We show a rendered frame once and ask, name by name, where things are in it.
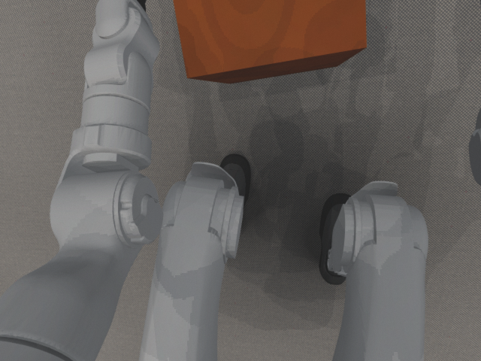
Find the robot right foot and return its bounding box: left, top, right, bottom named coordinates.
left=319, top=193, right=351, bottom=285

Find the left robot thigh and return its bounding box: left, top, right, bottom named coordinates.
left=139, top=176, right=244, bottom=361

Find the robot left forearm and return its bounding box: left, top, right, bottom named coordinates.
left=50, top=0, right=160, bottom=229

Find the carton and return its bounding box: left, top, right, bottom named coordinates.
left=173, top=0, right=367, bottom=83

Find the left robot upper arm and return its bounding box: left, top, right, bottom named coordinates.
left=0, top=171, right=163, bottom=361

